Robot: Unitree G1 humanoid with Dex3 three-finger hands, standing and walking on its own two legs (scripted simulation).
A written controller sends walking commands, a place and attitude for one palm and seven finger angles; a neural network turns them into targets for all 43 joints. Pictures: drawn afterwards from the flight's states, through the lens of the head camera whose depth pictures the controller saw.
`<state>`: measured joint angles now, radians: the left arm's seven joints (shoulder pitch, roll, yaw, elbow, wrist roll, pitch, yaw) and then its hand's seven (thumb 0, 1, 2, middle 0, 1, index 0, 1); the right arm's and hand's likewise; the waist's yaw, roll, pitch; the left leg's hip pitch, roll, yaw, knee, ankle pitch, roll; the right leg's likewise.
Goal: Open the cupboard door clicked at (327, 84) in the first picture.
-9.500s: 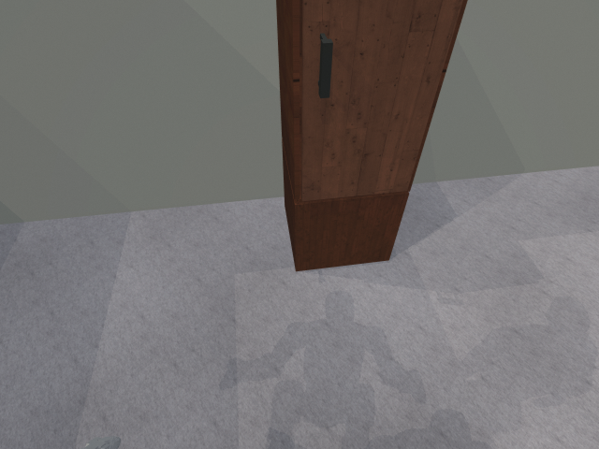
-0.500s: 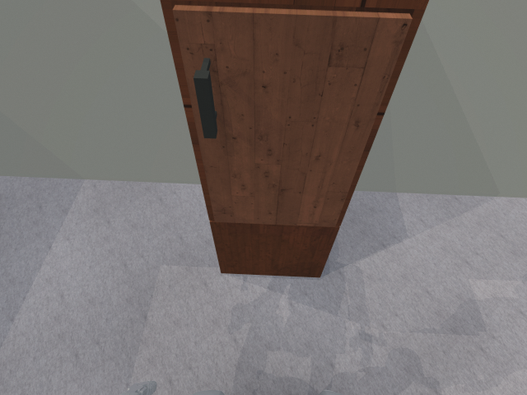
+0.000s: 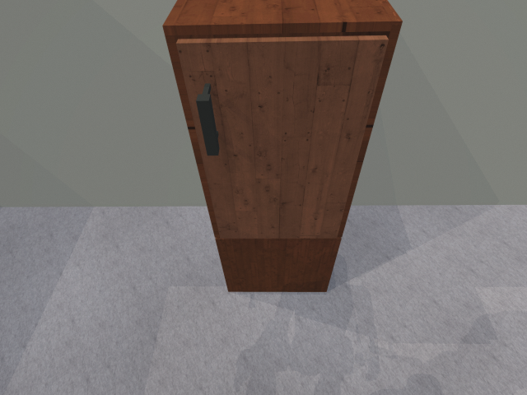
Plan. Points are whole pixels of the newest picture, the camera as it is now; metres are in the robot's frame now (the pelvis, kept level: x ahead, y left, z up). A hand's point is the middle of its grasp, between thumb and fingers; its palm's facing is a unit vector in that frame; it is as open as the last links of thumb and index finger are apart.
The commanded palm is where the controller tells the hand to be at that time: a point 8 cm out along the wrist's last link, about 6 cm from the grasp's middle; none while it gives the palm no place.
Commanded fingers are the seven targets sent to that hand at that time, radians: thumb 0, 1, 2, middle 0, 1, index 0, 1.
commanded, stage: come to a stop and stand still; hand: left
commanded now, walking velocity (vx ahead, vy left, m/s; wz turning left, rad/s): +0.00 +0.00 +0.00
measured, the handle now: (210, 120) +0.58 +0.14 +0.11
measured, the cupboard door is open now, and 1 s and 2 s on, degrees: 0 0 0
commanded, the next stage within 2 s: look again from close up in 1.04 s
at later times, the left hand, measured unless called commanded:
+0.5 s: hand out of the picture +0.02 +0.16 -0.17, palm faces -0.02 -0.98 -0.21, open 7.3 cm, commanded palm none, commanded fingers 0.00 0.90 0.90 -0.20 -0.30 -0.20 -0.30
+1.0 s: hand out of the picture +0.05 +0.18 -0.17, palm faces -0.02 -0.97 -0.23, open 7.3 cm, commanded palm none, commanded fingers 0.00 0.90 0.90 -0.20 -0.30 -0.20 -0.30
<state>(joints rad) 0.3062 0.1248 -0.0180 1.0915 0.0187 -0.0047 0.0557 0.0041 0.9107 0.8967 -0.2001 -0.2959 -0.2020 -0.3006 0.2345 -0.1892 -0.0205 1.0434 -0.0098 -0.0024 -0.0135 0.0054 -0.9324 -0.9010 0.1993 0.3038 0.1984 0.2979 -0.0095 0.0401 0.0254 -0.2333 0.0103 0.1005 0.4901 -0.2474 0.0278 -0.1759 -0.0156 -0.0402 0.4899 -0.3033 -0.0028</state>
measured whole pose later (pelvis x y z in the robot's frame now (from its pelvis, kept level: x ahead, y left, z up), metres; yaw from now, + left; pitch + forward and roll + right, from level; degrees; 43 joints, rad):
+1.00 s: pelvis +0.02 -0.02 +0.00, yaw -1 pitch +0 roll +1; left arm 0.24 0.21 -0.01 1.09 0.02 -0.02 0.03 0.00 0.91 0.90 -0.20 -0.30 -0.20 -0.30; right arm 0.18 -0.20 0.00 1.11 -0.01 -0.02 -0.02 0.01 -0.90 -0.90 0.20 0.30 0.20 0.30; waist 0.01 -0.02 0.02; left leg -0.18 0.03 0.11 0.44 -0.26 0.00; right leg -0.13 0.01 -0.03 0.45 -0.32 -0.03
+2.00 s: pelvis -0.01 -0.02 -0.03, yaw +2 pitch +8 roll +1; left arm 0.29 0.19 0.19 0.24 -0.24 -0.49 -0.19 0.01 0.79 0.84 -0.21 -0.38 -0.21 -0.38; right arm 0.19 -0.23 -0.05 0.70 0.01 -0.25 -0.02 0.01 -0.90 -0.90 0.20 0.30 0.20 0.30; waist -0.02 0.00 -0.10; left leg -0.58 0.03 0.07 0.78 -0.35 0.00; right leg -0.53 -0.02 -0.07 0.83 -0.44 -0.04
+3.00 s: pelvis -0.02 +0.01 -0.02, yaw +3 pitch +3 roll -2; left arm 0.06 0.38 0.35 0.17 -0.34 -0.13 -0.40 -0.01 -0.37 0.35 -0.29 -1.11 -0.29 -1.12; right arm 0.23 -0.25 0.06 0.59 0.06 -0.25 -0.09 0.01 -0.90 -0.90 0.20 0.30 0.20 0.30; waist 0.03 0.03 -0.05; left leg -0.45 0.02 0.04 0.72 -0.32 0.04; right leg -0.34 -0.01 -0.09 0.66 -0.36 0.00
